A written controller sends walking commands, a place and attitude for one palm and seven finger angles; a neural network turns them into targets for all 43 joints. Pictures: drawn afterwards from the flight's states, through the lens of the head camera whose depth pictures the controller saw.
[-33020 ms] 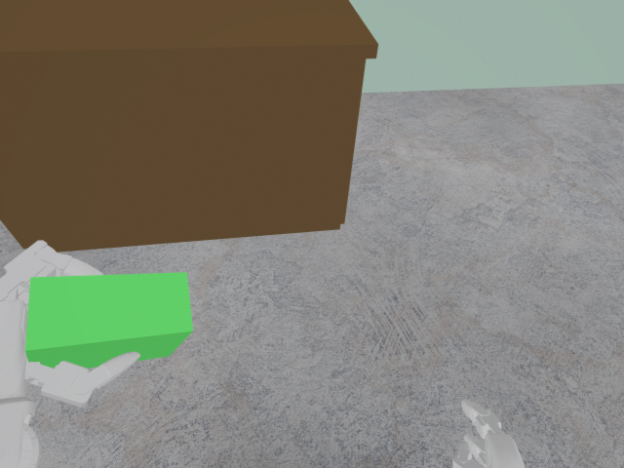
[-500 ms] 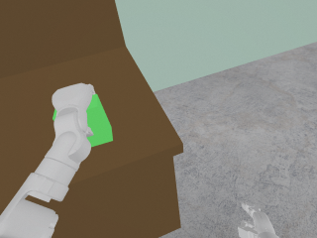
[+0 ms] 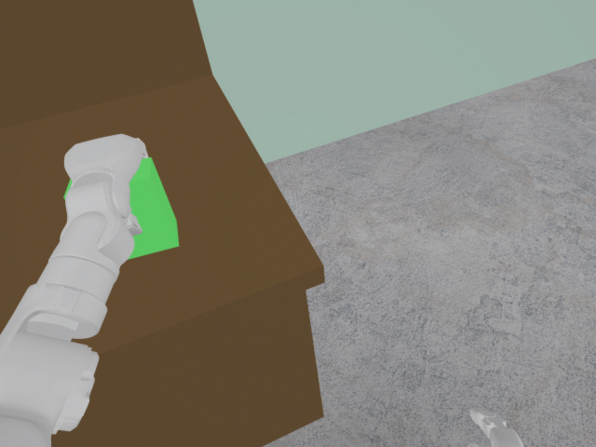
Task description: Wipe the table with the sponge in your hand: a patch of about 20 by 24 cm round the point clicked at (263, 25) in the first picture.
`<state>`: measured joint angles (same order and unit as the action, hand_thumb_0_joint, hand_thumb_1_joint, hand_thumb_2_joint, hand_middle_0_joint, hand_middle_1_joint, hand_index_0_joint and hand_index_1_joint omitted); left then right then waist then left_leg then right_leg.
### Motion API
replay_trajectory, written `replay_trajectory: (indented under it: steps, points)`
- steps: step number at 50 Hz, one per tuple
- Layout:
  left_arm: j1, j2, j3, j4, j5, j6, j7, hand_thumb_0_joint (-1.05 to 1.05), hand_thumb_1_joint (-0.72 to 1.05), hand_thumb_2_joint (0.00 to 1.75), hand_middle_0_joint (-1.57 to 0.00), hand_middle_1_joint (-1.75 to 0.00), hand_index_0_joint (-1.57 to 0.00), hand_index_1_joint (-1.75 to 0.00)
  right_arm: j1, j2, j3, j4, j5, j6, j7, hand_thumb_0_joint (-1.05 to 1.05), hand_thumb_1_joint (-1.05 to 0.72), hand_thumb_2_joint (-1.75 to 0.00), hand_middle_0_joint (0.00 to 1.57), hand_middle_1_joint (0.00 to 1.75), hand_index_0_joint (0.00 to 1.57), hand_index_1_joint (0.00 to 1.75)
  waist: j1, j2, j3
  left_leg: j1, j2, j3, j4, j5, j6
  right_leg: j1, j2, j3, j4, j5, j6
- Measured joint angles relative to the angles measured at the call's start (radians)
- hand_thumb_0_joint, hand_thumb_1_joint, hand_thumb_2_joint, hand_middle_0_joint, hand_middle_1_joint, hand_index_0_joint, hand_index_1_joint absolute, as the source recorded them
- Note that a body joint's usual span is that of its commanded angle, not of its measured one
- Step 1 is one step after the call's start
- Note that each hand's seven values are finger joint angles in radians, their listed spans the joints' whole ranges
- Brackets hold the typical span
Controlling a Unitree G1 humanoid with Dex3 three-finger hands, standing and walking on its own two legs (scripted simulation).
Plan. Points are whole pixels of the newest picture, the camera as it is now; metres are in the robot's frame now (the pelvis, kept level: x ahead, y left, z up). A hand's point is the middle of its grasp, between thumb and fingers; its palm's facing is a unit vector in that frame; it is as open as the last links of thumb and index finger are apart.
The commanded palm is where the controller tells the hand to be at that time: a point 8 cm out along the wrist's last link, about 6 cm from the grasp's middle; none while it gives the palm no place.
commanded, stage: wipe forward along the third lane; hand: left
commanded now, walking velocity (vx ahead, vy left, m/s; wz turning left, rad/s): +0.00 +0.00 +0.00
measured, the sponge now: (133, 223) +0.40 +0.27 +0.11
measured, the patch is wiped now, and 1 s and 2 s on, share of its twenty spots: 0.95 1.00 1.00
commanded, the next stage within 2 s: wipe back along the third lane in 0.68 s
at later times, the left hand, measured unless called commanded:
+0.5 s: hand (112, 178) +0.44 +0.29 +0.17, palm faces -0.08 +0.00 -1.00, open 10.2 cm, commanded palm +0.43 +0.31 +0.19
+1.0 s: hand (106, 167) +0.47 +0.32 +0.16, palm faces -0.02 +0.03 -1.00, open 10.2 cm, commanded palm +0.44 +0.31 +0.19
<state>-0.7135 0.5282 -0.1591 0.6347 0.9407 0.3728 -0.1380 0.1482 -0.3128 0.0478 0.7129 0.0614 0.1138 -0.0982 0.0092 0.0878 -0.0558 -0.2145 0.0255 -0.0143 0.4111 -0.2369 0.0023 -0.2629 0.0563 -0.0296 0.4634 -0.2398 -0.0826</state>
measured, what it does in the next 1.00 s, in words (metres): shifts its weight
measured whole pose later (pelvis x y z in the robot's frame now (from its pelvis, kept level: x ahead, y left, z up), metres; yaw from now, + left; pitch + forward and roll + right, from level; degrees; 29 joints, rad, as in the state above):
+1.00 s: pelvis +0.02 +0.05 +0.00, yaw -2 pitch +7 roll +0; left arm -0.87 0.56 -0.12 0.89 0.98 0.25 -0.02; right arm 0.29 -0.30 0.00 0.76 0.06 0.15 -0.07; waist -0.02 0.07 -0.09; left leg -0.28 -0.02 0.03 0.39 -0.24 0.03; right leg -0.31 0.02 0.02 0.39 -0.21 -0.01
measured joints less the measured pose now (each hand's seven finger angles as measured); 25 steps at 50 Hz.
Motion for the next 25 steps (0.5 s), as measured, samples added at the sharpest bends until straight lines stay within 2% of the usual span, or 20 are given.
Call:
replay_trajectory:
  steps: [5, 12, 25]
  points:
    - [-0.014, 0.011, 0.023, 0.038, 0.005, -0.043, 0.015, 0.01, -0.53, 1.05, -0.73, -1.32, -0.75, -1.31, 0.026, -0.005, -0.01, 0.004, -0.001, 0.005, 0.001, 0.01, -0.9, -0.9, 0.2, 0.3, 0.2, 0.29, -0.004, -0.002, -0.004, -0.013, 0.001, 0.001, 0.005, -0.001, -0.001, -0.012, 0.001, 0.001, 0.001, 0.001, 0.001]
    - [-0.041, 0.014, 0.039, 0.092, 0.007, -0.073, 0.035, 0.01, -0.54, 1.06, -0.73, -1.32, -0.75, -1.31, 0.045, -0.006, -0.016, 0.022, 0.001, 0.014, 0.0, 0.01, -0.9, -0.9, 0.2, 0.3, 0.2, 0.29, -0.011, -0.006, -0.009, -0.024, -0.002, 0.002, 0.007, 0.0, 0.001, -0.021, -0.002, 0.003, -0.002, 0.005, 0.005]
    - [-0.174, 0.054, 0.054, 0.289, 0.038, -0.124, 0.044, 0.02, -0.54, 1.06, -0.73, -1.32, -0.75, -1.32, 0.059, 0.003, -0.014, 0.021, 0.005, 0.014, -0.008, 0.01, -0.9, -0.9, 0.2, 0.3, 0.2, 0.29, -0.048, -0.019, -0.007, -0.059, -0.005, 0.008, 0.003, 0.011, -0.004, -0.048, -0.005, 0.01, -0.025, 0.028, 0.018]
